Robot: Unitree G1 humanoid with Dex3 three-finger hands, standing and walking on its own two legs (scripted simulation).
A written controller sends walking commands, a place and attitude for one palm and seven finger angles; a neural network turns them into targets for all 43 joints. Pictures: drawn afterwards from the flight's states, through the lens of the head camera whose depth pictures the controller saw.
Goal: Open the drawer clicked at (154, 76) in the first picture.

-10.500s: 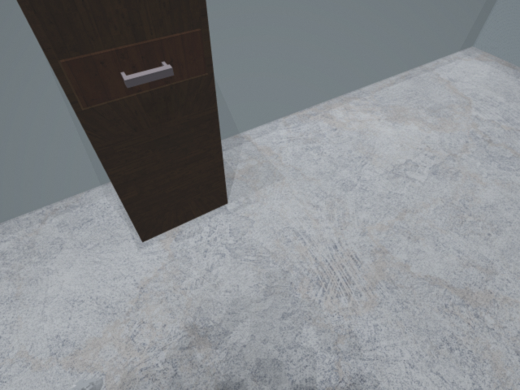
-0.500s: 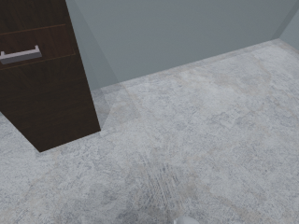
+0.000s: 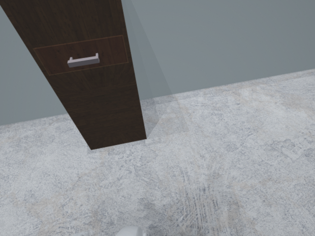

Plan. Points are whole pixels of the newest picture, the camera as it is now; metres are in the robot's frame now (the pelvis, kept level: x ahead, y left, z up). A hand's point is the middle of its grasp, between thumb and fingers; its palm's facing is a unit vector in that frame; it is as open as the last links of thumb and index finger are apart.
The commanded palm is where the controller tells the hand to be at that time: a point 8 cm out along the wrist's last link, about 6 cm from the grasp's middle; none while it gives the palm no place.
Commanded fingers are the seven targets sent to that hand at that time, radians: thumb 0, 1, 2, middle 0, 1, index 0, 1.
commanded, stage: turn to face it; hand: left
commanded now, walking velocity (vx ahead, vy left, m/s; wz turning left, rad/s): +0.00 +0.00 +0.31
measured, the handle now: (84, 59) +0.84 +0.37 +0.00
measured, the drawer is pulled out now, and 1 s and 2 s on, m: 0.00 0.00 0.00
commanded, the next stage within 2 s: take the last steps up to it in 0.16 s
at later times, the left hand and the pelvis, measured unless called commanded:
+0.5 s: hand out of the picture -0.02 +0.25 -0.17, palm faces +0.16 -0.96 -0.21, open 7.4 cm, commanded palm none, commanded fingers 0.00 0.90 0.90 -0.20 -0.30 -0.20 -0.30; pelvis -0.01 +0.05 +0.01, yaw +8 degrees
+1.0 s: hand out of the picture +0.00 +0.14 -0.16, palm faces +0.25 -0.95 -0.17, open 7.4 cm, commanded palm none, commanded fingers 0.00 0.90 0.90 -0.20 -0.30 -0.20 -0.30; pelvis +0.09 +0.01 +0.01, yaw +10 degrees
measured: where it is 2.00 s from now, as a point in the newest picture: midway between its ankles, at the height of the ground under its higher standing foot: (160, 212)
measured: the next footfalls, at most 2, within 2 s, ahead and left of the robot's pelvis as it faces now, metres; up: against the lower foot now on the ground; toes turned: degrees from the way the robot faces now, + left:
left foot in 0.22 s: +0.01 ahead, +0.15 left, +0.00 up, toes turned +8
right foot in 0.68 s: +0.09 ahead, -0.08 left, +0.00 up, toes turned +2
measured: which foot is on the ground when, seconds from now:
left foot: up 0.00-0.20, down 0.22-0.70, up 0.72-1.00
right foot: down 0.00-0.22, up 0.24-0.66, down 0.68-1.00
